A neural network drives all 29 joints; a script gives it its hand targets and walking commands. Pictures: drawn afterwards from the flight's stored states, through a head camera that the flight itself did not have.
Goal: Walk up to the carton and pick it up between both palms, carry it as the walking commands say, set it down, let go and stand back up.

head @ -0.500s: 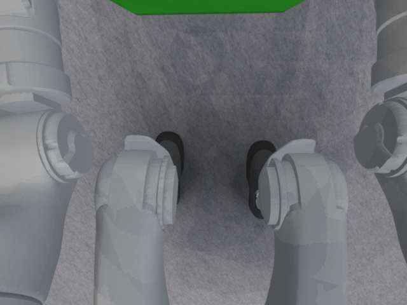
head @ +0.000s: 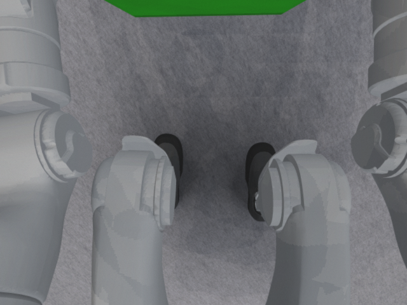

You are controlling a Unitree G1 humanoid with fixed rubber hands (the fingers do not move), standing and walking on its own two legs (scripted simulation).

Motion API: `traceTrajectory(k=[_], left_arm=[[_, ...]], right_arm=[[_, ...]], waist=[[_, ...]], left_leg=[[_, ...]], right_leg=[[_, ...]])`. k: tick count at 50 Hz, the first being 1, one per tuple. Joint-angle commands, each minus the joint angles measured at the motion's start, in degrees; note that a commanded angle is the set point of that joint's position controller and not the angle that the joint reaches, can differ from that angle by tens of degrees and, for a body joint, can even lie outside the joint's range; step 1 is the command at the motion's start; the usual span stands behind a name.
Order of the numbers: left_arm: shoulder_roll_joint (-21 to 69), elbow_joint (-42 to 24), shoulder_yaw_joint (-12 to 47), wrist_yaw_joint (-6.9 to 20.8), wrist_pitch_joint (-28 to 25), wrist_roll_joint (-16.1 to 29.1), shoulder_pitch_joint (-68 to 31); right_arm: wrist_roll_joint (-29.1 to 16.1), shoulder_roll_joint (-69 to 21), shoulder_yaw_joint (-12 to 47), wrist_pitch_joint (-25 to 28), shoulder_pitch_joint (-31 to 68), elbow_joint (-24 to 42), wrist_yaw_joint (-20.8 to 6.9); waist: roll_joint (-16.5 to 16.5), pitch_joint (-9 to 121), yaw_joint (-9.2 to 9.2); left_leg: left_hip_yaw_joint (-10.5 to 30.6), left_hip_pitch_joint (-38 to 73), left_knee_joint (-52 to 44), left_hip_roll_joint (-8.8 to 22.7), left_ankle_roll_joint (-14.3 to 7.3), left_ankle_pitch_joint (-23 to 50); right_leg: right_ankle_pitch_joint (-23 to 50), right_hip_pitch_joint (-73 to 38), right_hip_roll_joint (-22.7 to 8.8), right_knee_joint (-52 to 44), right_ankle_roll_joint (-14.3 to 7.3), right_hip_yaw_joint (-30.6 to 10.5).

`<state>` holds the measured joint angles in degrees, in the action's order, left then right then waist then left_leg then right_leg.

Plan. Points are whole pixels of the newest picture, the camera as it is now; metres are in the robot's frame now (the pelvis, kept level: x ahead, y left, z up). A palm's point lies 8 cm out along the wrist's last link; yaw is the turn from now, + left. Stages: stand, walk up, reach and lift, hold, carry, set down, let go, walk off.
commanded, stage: set down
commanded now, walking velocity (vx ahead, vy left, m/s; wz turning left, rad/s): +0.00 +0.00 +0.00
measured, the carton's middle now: out of the picture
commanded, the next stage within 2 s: let go in 1.90 s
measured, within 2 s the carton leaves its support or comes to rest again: neither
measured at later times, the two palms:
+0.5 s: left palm out of the picture +0.57 +0.24 -0.17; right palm out of the picture +0.59 -0.17 -0.18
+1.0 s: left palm out of the picture +0.58 +0.26 -0.07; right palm out of the picture +0.61 -0.18 -0.07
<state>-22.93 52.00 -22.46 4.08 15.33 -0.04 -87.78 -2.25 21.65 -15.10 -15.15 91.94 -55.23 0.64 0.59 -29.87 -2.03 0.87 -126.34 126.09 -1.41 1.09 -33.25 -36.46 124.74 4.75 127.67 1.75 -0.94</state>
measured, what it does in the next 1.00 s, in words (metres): stands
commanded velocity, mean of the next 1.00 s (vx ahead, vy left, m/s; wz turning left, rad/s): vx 0.00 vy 0.00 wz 0.00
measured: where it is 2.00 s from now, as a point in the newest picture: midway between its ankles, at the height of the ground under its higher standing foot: (213, 190)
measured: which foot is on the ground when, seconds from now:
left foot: down 0.00-1.00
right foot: down 0.00-1.00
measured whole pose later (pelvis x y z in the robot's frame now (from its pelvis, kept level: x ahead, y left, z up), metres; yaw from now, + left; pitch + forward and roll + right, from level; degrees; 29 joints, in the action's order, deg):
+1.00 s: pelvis +0.00 +0.00 +0.05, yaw +0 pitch +32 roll -1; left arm -31.6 55.2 -10.6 -2.4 15.9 12.6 -92.0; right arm -10.8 29.7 -7.4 -17.1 92.5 -53.5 4.4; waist 0.3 -29.8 -2.3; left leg 1.2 -117.4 118.3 -1.5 0.4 -32.9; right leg -36.4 115.2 2.5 119.4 0.8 0.1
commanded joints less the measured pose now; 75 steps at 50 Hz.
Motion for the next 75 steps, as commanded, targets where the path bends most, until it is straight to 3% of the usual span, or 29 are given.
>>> traceTrajectory(k=[1,4,6,8,10,13,14,15,17,21,27,30,31,36,39,41,49,50,52,55,57,58,60,63,64,67,68,72,75], left_arm=[[23.1,-0.7,12.7,6.0,-0.8,3.4,-21.3],[11.2,-0.1,9.9,2.5,-2.8,3.0,-20.8],[-3.1,-2.4,7.4,-1.5,-5.0,3.6,-20.7],[-6.9,0.9,8.6,-4.3,-6.1,5.4,-21.0],[-11.2,2.7,8.5,-6.0,-7.2,6.8,-21.6],[-13.5,6.4,8.8,-7.6,-8.3,8.5,-19.7],[-12.5,8.9,9.5,-7.6,-8.4,9.5,-18.7],[-12.8,8.0,9.7,-7.8,-8.8,9.1,-19.0],[-15.0,7.6,8.8,-7.9,-9.4,9.5,-18.7],[-14.9,6.0,9.4,-7.8,-9.5,10.6,-19.5],[-18.3,4.5,10.4,-7.8,-8.6,12.7,-21.9],[-17.9,6.9,10.9,-7.2,-7.5,13.2,-20.9],[-17.0,7.3,11.6,-7.0,-7.2,13.8,-21.4],[-19.1,1.9,11.8,-6.9,-5.9,13.6,-21.0],[-21.3,-2.9,11.3,-7.2,-4.1,12.9,-22.5],[-20.4,-5.0,11.5,-7.4,-2.8,12.8,-23.6],[-17.2,-1.7,10.8,-5.8,0.6,12.6,-18.1],[-17.6,-6.1,10.0,-5.6,0.6,12.5,-19.2],[-18.2,-7.2,9.3,-5.7,1.0,12.1,-19.9],[-21.7,-10.0,7.8,-5.3,2.2,12.6,-20.6],[-22.4,-9.7,7.6,-5.3,3.6,12.8,-19.1],[-21.7,-9.9,7.8,-5.3,4.1,12.9,-19.5],[-22.1,-10.4,7.5,-5.0,4.9,12.5,-19.5],[-22.3,-13.6,7.6,-4.8,5.6,12.5,-21.2],[-23.4,-14.6,6.9,-4.7,6.0,12.4,-20.8],[-21.6,-9.4,7.9,-4.0,7.0,12.3,-17.6],[-22.2,-13.3,7.6,-3.8,6.8,12.3,-19.4],[-22.4,-11.1,8.0,-3.7,7.3,12.4,-19.8],[-21.7,-12.8,8.3,-3.5,7.6,12.6,-20.6]], right_arm=[[-3.8,-25.7,11.2,1.7,23.8,4.5,-6.4],[-3.1,-14.6,8.5,3.1,19.9,2.2,-3.0],[-3.7,-0.6,7.0,4.7,18.7,2.9,0.7],[-4.1,5.2,6.6,5.5,18.6,0.9,3.0],[-6.0,8.0,8.0,6.2,20.2,1.0,4.4],[-7.6,10.7,9.1,6.9,18.8,0.1,5.4],[-7.8,10.5,9.4,6.9,17.1,-2.9,5.4],[-8.0,11.3,9.2,7.3,16.9,-2.2,5.4],[-8.5,11.7,9.5,7.7,16.6,-0.6,5.7],[-9.0,13.7,8.9,7.9,17.7,1.5,5.5],[-10.5,16.7,9.7,6.5,20.7,4.0,5.1],[-11.7,15.2,11.5,5.4,20.8,2.8,4.3],[-10.7,15.9,10.8,5.0,19.8,1.2,4.2],[-11.3,16.5,10.7,3.9,19.8,6.5,4.2],[-11.0,18.7,9.1,2.1,19.9,9.0,4.7],[-9.6,20.2,6.7,1.1,19.6,9.9,5.1],[-8.5,16.2,6.5,-1.8,14.6,7.1,2.9],[-8.5,16.5,6.4,-2.0,15.6,10.8,2.6],[-7.8,17.4,4.7,-2.2,16.4,12.1,2.5],[-8.5,18.4,5.1,-3.8,19.4,16.9,2.8],[-7.6,20.4,4.1,-4.8,19.4,17.6,2.9],[-7.2,20.6,3.5,-5.5,19.4,17.1,3.0],[-7.8,18.6,4.9,-6.6,18.4,15.8,2.5],[-7.2,20.0,3.3,-7.1,19.2,18.0,2.2],[-7.5,20.4,3.3,-7.4,19.5,19.0,2.2],[-7.6,18.7,3.9,-8.4,17.0,14.0,1.3],[-7.9,18.6,4.1,-8.3,18.0,16.3,1.2],[-6.7,20.5,1.8,-8.3,19.0,14.8,0.8],[-6.9,21.3,1.6,-8.4,20.3,16.6,0.5]], waist=[[1.4,61.3,-1.53],[0.3,62.8,-1.32],[0.0,68.1,-1.59],[-0.2,71.5,-0.53],[0.7,76.1,-2.04],[1.5,81.4,-1.94],[2.3,80.0,-1.46],[0.8,81.0,-1.72],[2.5,85.3,-1.70],[1.0,87.1,-1.48],[1.6,89.1,-1.46],[2.6,85.2,-2.55],[2.6,84.4,-1.28],[1.2,96.5,-2.17],[-0.6,102.7,-1.94],[-3.1,103.6,-0.19],[-1.6,97.0,-0.36],[-2.3,101.3,-1.10],[-2.1,102.0,-0.07],[-0.2,109.9,-1.76],[1.0,113.8,-0.80],[0.4,114.0,-0.36],[0.2,112.3,-1.94],[-0.3,115.1,-0.25],[-0.2,117.9,-1.14],[-0.7,113.0,-0.75],[-1.1,114.5,-1.19],[-1.6,114.4,0.66],[-2.5,115.1,0.40]], left_leg=[[-3.0,32.1,-9.8,-0.5,-1.6,13.7],[-2.9,32.9,-9.3,-0.2,-1.3,13.8],[-2.9,35.9,-8.5,0.0,-0.8,16.3],[-2.9,36.4,-8.2,-0.2,-0.3,18.2],[-3.1,36.5,-7.4,-0.4,-0.1,21.2],[-3.2,37.6,-6.1,0.0,0.1,24.7],[-2.8,35.8,-6.3,-0.2,-0.1,24.4],[-3.1,36.5,-6.2,0.0,0.2,25.2],[-3.2,37.1,-5.6,-0.1,-0.1,27.7],[-2.6,39.1,-5.5,0.3,-0.4,28.4],[-2.8,41.2,-5.7,0.6,-1.2,25.7],[-2.8,38.5,-7.2,0.9,-1.6,21.8],[-2.8,39.3,-7.1,0.9,-1.6,22.0],[-3.8,46.0,-8.2,0.1,-1.7,25.1],[-4.2,51.4,-10.2,-0.2,-1.4,25.7],[-4.1,52.9,-12.3,-0.6,-1.0,25.4],[-3.0,51.7,-19.8,-0.9,-1.2,23.8],[-3.5,53.4,-20.1,-1.2,-0.9,25.9],[-2.8,54.3,-22.3,-1.4,-1.1,26.8],[-3.6,57.4,-24.3,-2.1,-1.4,28.3],[-3.4,58.7,-26.9,-2.3,-1.5,27.6],[-3.3,60.0,-28.2,-2.4,-1.2,27.3],[-3.3,60.3,-30.8,-2.2,-1.4,26.9],[-2.9,64.0,-33.9,-2.4,-1.0,28.6],[-3.4,65.2,-34.4,-2.6,-1.1,29.1],[-3.2,66.1,-38.8,-2.5,-1.1,27.3],[-3.4,66.7,-39.5,-2.6,-0.8,28.5],[-2.7,71.0,-43.8,-2.5,-0.7,28.6],[-2.9,74.3,-47.2,-2.4,-0.2,29.1]], right_leg=[[13.6,-28.1,-0.3,-11.0,-1.0,3.5],[14.1,-29.1,-0.3,-10.8,-1.0,3.1],[17.1,-32.5,-0.7,-9.8,-0.6,3.1],[18.9,-33.8,-0.8,-9.5,-0.4,3.3],[22.1,-35.6,-1.0,-8.6,-0.2,2.8],[25.5,-37.0,-1.5,-7.8,-0.1,2.4],[25.4,-36.5,-1.7,-7.7,-0.2,2.3],[26.4,-36.5,-1.8,-7.7,-0.4,2.1],[29.1,-37.9,-1.9,-7.3,-0.1,2.1],[28.4,-35.8,-2.2,-7.1,-0.3,2.3],[24.6,-35.9,-2.8,-7.7,-0.2,3.0],[21.3,-35.1,-3.1,-8.4,-0.1,3.1],[20.7,-33.8,-3.1,-9.0,-0.3,3.0],[24.2,-40.7,-2.5,-10.8,-0.7,3.5],[23.7,-42.5,-2.0,-12.8,-1.1,4.3],[23.3,-42.2,-1.7,-14.2,-1.7,4.9],[21.4,-40.9,-0.9,-21.7,-2.5,4.4],[23.6,-43.5,-0.7,-22.8,-2.7,3.6],[24.6,-44.2,-0.3,-24.4,-2.8,4.2],[26.7,-50.5,-0.1,-27.1,-2.4,3.7],[27.0,-55.0,0.0,-29.2,-2.2,3.9],[26.6,-54.7,0.1,-30.3,-2.4,4.2],[25.9,-55.2,0.0,-32.6,-2.4,3.5],[27.2,-57.0,0.1,-35.9,-2.5,4.0],[28.0,-59.7,0.1,-36.9,-2.5,3.4],[26.6,-59.4,-0.1,-40.8,-2.5,3.5],[28.2,-61.5,-0.3,-41.8,-2.7,2.9],[27.5,-62.1,0.0,-46.2,-2.6,3.8],[28.2,-65.4,-0.2,-50.2,-2.6,3.0]])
